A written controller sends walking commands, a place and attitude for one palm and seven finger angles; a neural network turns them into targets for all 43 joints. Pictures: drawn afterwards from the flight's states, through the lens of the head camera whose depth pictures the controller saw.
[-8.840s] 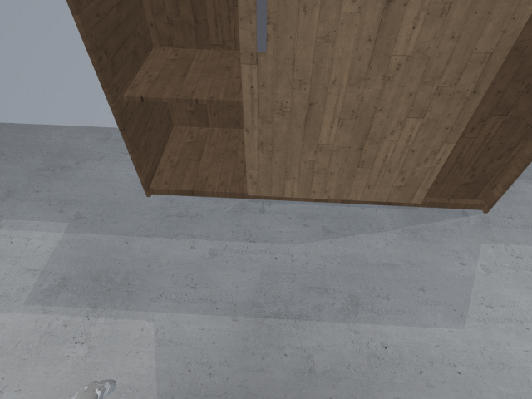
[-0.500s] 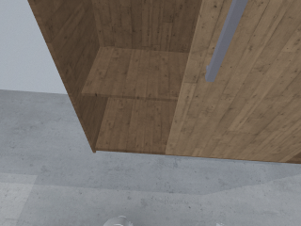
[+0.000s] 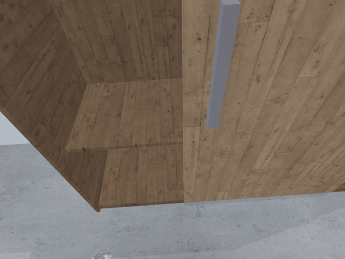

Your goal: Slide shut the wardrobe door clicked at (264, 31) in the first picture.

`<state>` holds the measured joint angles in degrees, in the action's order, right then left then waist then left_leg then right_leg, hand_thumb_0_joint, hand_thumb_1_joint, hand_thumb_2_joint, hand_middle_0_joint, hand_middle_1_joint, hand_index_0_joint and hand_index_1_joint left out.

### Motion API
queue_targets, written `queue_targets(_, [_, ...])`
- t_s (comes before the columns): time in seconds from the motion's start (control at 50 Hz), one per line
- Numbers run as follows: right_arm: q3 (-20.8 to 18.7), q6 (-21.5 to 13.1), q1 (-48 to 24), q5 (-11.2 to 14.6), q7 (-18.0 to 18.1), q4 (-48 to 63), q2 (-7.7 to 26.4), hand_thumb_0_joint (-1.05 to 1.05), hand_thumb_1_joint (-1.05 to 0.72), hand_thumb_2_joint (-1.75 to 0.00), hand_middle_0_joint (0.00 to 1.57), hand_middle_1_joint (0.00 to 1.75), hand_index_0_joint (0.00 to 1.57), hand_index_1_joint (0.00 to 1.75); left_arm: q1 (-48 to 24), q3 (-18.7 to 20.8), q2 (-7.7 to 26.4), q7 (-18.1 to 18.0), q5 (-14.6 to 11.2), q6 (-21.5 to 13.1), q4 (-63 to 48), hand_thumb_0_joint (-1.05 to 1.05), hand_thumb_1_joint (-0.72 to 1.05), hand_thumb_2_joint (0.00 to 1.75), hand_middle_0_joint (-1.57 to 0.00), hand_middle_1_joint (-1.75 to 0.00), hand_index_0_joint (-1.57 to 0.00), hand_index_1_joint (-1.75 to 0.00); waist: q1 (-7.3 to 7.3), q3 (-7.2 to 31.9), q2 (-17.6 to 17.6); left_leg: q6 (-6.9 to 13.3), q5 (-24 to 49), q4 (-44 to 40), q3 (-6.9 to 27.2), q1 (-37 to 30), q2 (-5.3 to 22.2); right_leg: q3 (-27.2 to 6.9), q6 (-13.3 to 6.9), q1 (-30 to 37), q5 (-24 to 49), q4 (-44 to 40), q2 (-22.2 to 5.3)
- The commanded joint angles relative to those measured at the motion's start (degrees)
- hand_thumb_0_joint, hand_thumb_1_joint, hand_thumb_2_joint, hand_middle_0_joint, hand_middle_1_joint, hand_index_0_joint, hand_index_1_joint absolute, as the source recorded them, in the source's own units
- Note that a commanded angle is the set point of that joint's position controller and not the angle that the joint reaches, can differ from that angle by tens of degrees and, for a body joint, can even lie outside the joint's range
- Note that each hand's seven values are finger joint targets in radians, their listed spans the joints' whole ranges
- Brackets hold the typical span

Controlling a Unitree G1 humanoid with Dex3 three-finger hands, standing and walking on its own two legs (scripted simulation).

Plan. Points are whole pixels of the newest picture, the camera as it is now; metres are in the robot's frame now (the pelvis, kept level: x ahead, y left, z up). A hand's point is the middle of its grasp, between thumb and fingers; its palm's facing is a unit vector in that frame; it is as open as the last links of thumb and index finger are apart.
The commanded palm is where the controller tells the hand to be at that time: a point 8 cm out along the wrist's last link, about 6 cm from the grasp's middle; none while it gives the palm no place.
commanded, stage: come to a stop and stand still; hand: right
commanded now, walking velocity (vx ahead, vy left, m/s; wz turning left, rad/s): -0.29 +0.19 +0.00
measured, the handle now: (216, 71) +0.48 -0.10 +0.18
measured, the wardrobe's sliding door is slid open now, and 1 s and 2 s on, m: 0.50 0.50 0.50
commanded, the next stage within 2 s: look again from close up in 1.82 s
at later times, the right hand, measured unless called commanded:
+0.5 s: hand out of the picture +0.02 -0.12 -0.16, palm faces -0.01 +0.97 -0.25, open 7.3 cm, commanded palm none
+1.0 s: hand out of the picture -0.04 -0.08 -0.17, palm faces +0.02 +0.99 -0.17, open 7.3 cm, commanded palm none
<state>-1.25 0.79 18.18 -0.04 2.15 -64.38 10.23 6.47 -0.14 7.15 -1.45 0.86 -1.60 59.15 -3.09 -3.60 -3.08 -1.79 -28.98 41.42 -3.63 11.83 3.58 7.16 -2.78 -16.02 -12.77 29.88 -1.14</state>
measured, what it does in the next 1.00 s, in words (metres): steps on the spot: left foot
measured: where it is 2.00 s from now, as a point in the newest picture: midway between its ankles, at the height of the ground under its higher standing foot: outside the picture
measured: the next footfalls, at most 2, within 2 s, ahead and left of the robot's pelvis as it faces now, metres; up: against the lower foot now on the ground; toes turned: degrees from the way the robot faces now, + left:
left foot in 0.36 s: +0.00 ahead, +0.18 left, +0.00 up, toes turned +3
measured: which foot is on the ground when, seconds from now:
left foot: up 0.00-0.34, down 0.36-1.00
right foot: down 0.00-1.00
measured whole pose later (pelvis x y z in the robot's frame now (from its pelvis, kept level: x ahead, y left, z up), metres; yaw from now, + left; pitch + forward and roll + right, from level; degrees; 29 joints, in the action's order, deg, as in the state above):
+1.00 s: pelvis -0.03 +0.08 +0.01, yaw +0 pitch -1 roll +0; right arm 0.7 -0.3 17.5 0.2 1.3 -64.4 7.4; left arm 17.7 -0.2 7.6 -1.3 1.2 1.1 64.1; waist 1.0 -2.8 1.0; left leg 2.1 -15.1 25.0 -3.9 9.0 -1.2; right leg -1.4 2.7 -12.4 -12.0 25.5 -3.4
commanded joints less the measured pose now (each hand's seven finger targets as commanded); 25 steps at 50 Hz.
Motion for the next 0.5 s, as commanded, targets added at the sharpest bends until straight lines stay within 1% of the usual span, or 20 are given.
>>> queue_targets(0.0, [-1.9,1.0,3.8,-0.7,0.3,3.3,5.0,0.0,-0.9,-0.9,0.2,0.3,0.2,0.3,6.3,3.9,12.6,-2.2,-0.3,1.6,-1.0,0.0,0.9,0.9,-0.2,-0.3,-0.2,-0.3,3.18,6.1,9.9,-0.1,-0.7,16.2,4.5,10.7,-0.3,-13.3,-8.3,12.8,54.2,-8.8,-19.8])
queue_targets(0.04, [-2.6,1.7,2.6,-0.7,0.1,4.9,5.6,0.0,-0.9,-0.9,0.2,0.3,0.2,0.3,5.7,4.4,12.4,-2.3,-0.3,2.0,-1.8,0.0,0.9,0.9,-0.2,-0.3,-0.2,-0.3,3.06,6.5,6.5,-0.3,1.1,22.0,5.9,12.9,-0.9,-12.6,-8.7,10.8,48.4,-9.2,-19.9])
queue_targets(0.06, [-3.0,2.0,2.5,-0.8,-0.1,5.5,5.0,0.0,-0.9,-0.9,0.2,0.3,0.2,0.3,4.9,4.6,12.1,-2.2,-0.1,2.0,-2.4,0.0,0.9,0.9,-0.2,-0.3,-0.2,-0.3,2.76,7.6,6.9,-0.7,2.7,23.5,6.3,13.6,-1.0,-11.6,-8.4,10.5,45.5,-9.4,-19.4])
queue_targets(0.08, [-3.2,2.3,2.8,-0.9,-0.2,6.1,4.9,0.0,-0.9,-0.9,0.2,0.3,0.2,0.3,4.0,4.6,12.0,-2.1,-0.1,2.0,-3.0,0.0,0.9,0.9,-0.2,-0.3,-0.2,-0.3,2.48,9.0,8.4,-1.0,3.7,24.2,6.3,14.0,-1.2,-10.6,-8.1,10.8,42.6,-9.4,-18.7])
queue_targets(0.12, [-3.5,2.7,1.9,-0.9,-0.5,7.3,4.9,0.0,-0.9,-0.9,0.2,0.3,0.2,0.3,3.3,4.8,11.7,-1.9,0.0,2.0,-3.6,0.0,0.9,0.9,-0.2,-0.3,-0.2,-0.3,2.77,9.0,10.1,-1.1,4.4,22.7,6.1,14.1,-1.1,-10.1,-7.8,9.7,36.2,-9.8,-18.2])
queue_targets(0.14, [-3.4,2.7,1.8,-0.9,-0.6,7.8,4.8,0.0,-0.9,-0.9,0.2,0.3,0.2,0.3,2.7,4.8,11.5,-1.7,0.0,2.1,-3.9,0.0,0.9,0.9,-0.2,-0.3,-0.2,-0.3,2.53,8.4,10.1,-0.8,3.8,20.6,5.7,12.8,-1.0,-10.5,-7.9,7.6,31.0,-10.3,-17.9])
queue_targets(0.16, [-3.3,2.8,1.6,-0.9,-0.7,8.2,4.1,0.0,-0.9,-0.9,0.2,0.3,0.2,0.3,2.2,5.0,11.8,-1.5,0.2,2.2,-4.0,0.0,0.9,0.9,-0.2,-0.3,-0.2,-0.3,2.46,8.3,11.7,-0.6,3.6,17.3,5.3,12.3,-0.7,-10.8,-7.7,7.3,26.0,-11.0,-17.7])
queue_targets(0.22, [-2.5,2.0,-0.4,-1.0,-0.8,9.1,3.2,0.0,-0.9,-0.9,0.2,0.3,0.2,0.3,3.0,5.3,12.2,-0.6,0.6,2.6,-3.9,0.0,0.9,0.9,-0.2,-0.3,-0.2,-0.3,3.58,6.9,15.1,0.2,2.5,5.7,1.8,8.1,-0.8,-11.7,-6.6,5.1,13.3,-12.5,-16.0])
queue_targets(0.24, [-2.4,1.7,-0.2,-1.0,-0.8,9.0,3.5,0.0,-0.9,-0.9,0.2,0.3,0.2,0.3,3.3,5.3,12.0,-0.5,0.7,2.7,-3.7,0.0,0.9,0.9,-0.2,-0.3,-0.2,-0.3,3.45,5.8,15.0,0.7,2.4,1.4,1.7,5.8,-1.0,-13.4,-6.5,3.0,10.4,-12.5,-16.1])
queue_targets(0.26, [-2.3,1.4,1.4,-0.9,-0.7,8.4,3.6,0.0,-0.9,-0.9,0.2,0.3,0.2,0.3,3.2,5.3,12.5,-0.2,0.6,2.8,-3.8,0.0,0.9,0.9,-0.2,-0.3,-0.2,-0.3,2.58,6.2,14.0,1.0,5.2,-3.7,1.2,2.6,-1.4,-13.1,-5.5,1.4,6.3,-11.9,-15.5])
queue_targets(0.28, [-2.3,1.0,4.1,-1.0,-0.7,7.4,3.7,0.0,-0.9,-0.9,0.2,0.3,0.2,0.3,2.8,5.3,12.4,0.0,0.4,3.0,-3.8,0.0,0.9,0.9,-0.2,-0.3,-0.2,-0.3,1.23,7.0,12.4,1.1,11.8,-11.2,0.3,-1.8,-1.6,-11.7,-3.6,-0.4,1.6,-9.6,-13.7])
queue_targets(0.3, [-2.2,0.5,4.8,-1.4,-0.5,6.9,5.2,0.0,-0.9,-0.9,0.2,0.3,0.2,0.3,4.1,5.2,10.7,0.2,0.0,3.1,-3.6,0.0,0.9,0.9,-0.2,-0.3,-0.2,-0.3,1.4,6.2,7.6,1.1,16.1,-18.6,1.3,-5.0,-0.9,-9.2,-1.0,-3.2,-2.8,-5.8,-10.0])
queue_targets(0.32, [-2.2,-0.3,2.5,-1.7,-0.3,7.8,8.5,0.0,-0.9,-0.9,0.2,0.3,0.2,0.3,6.0,4.6,7.2,0.5,-0.6,3.3,-4.0,0.0,0.9,0.9,-0.2,-0.3,-0.2,-0.3,2.96,4.3,-2.5,4.1,14.6,-25.4,12.4,-2.3,7.2,-5.8,2.5,-5.9,-8.8,1.5,-4.5])
queue_targets(0.34, [-2.2,-0.6,-2.1,-1.6,-0.2,9.3,11.6,0.0,-0.9,-0.9,0.2,0.3,0.2,0.3,5.3,3.6,4.6,1.0,-0.5,3.5,-4.8,0.0,0.9,0.9,-0.2,-0.3,-0.2,-0.3,3.96,1.0,-8.8,7.7,15.1,-29.1,18.0,5.5,14.1,-4.0,4.1,-5.8,-13.1,5.7,-1.3])
queue_targets(0.36, [-2.3,-0.8,-3.6,-1.5,-0.3,9.9,11.8,0.0,-0.9,-0.9,0.2,0.3,0.2,0.3,3.2,3.7,5.9,1.0,-0.1,4.1,-5.2,0.0,0.9,0.9,-0.2,-0.3,-0.2,-0.3,2.73,1.1,-9.0,9.9,13.6,-29.8,18.9,10.1,14.2,-6.3,3.6,-3.1,-14.5,9.8,-1.3])
queue_targets(0.38, [-2.3,-1.1,-5.5,-1.4,-0.2,9.4,11.2,0.0,-0.9,-0.9,0.2,0.3,0.2,0.3,3.7,3.5,6.1,0.9,0.1,4.1,-4.6,0.0,0.9,0.9,-0.2,-0.3,-0.2,-0.3,3.5,0.1,-11.0,10.5,14.9,-29.1,18.2,10.5,12.7,-7.5,3.2,-3.2,-12.7,11.4,-1.4])
queue_targets(0.4, [-1.9,-1.1,-7.1,-1.2,-0.2,9.1,9.7,0.0,-0.9,-0.9,0.2,0.3,0.2,0.3,5.8,3.5,6.5,0.8,0.1,4.0,-3.1,0.0,0.9,0.9,-0.2,-0.3,-0.2,-0.3,4.55,0.2,-9.7,10.4,17.5,-27.4,15.0,9.5,10.8,-7.6,3.1,-1.7,-9.7,11.4,-1.6])
queue_targets(0.42, [-1.7,-1.1,-8.1,-1.0,-0.3,8.8,9.1,0.0,-0.9,-0.9,0.2,0.3,0.2,0.3,8.4,3.3,6.4,0.7,-0.1,3.6,-1.6,0.0,0.9,0.9,-0.2,-0.3,-0.2,-0.3,5.4,1.1,-8.1,9.5,19.6,-25.5,11.9,7.4,8.8,-6.9,3.4,-0.4,-7.2,10.0,-1.3])
queue_targets(0.46, [-1.4,-1.3,-7.4,-0.6,-0.2,7.7,7.7,0.0,-0.9,-0.9,0.2,0.3,0.2,0.3,10.6,2.6,5.7,0.4,-0.2,2.9,0.3,0.0,0.9,0.9,-0.2,-0.3,-0.2,-0.3,5.44,1.5,-4.7,7.8,22.0,-22.7,9.3,6.0,7.1,-6.9,3.7,3.3,-1.9,2.8,-1.5])
queue_targets(0.48, [-1.1,-1.4,-6.3,-0.4,-0.2,6.8,7.0,0.0,-0.9,-0.9,0.2,0.3,0.2,0.3,11.3,2.3,5.6,0.2,-0.1,2.4,1.3,0.0,0.9,0.9,-0.2,-0.3,-0.2,-0.3,5.07,1.6,-2.3,6.5,21.1,-21.3,8.7,6.2,6.0,-7.8,3.5,5.8,3.6,-1.9,-1.9])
